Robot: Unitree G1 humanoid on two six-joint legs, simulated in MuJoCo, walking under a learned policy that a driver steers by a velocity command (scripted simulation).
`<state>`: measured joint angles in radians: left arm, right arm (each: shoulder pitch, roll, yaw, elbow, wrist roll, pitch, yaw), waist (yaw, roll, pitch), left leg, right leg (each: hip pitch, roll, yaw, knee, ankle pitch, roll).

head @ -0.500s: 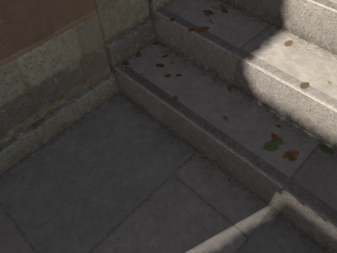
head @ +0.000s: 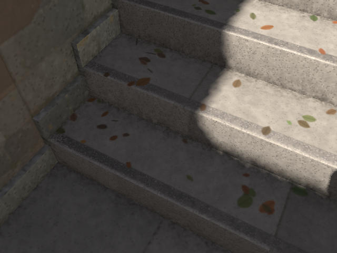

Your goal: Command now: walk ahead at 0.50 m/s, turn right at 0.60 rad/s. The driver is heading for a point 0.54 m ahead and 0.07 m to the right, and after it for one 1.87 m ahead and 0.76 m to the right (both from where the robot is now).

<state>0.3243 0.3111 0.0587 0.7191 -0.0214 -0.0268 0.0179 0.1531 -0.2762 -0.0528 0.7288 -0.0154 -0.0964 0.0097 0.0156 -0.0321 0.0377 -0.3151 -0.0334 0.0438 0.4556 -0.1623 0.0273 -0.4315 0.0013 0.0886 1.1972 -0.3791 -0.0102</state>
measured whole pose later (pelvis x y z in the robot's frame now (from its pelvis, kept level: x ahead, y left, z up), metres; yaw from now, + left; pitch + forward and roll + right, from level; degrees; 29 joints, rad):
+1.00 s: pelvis +0.49 -0.06 +0.07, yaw -18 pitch +2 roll +1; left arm 0.34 0.23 0.04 0.92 -0.02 -0.02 -0.02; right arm 0.02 -0.17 0.04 0.56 -0.06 -0.05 -0.02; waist 0.01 0.01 0.05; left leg -0.83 0.07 0.16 1.12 -0.33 0.09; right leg -0.35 0.06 0.17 1.30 -0.36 0.02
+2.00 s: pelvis +0.62 -0.14 +0.18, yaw -36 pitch +1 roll +0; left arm 0.25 0.15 0.02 0.90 0.02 0.02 0.03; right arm 0.25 -0.17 -0.02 1.00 -0.01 0.02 -0.03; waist -0.01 -0.01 -0.02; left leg -0.22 0.03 0.03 0.42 -0.22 -0.01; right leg -0.15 0.04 -0.02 0.38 -0.25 -0.04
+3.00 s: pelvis +0.64 -0.10 +0.18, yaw -36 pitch +1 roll +1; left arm 0.35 0.16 0.02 1.10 -0.01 0.03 0.07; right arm 0.29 -0.17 0.00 1.04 -0.01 0.05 -0.04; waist -0.02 -0.02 -0.01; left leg -0.19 -0.05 0.05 0.36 -0.19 0.06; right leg -0.17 -0.04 0.00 0.41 -0.27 0.02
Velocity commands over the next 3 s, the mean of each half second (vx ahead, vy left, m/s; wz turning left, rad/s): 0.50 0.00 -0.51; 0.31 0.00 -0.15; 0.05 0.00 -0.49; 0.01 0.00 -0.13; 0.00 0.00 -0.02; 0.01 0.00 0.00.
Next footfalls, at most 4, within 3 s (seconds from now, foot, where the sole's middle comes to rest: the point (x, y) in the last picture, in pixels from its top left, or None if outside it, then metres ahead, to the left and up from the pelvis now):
0.36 right None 0.29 -0.16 -0.77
0.90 left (183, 177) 0.70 -0.02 -0.60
1.44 right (240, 211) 0.57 -0.22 -0.60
1.78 left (193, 172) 0.72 -0.06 -0.60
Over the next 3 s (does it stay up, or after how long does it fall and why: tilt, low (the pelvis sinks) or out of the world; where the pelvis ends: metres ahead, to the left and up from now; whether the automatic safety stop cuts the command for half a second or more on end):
stays up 0.64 -0.10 0.18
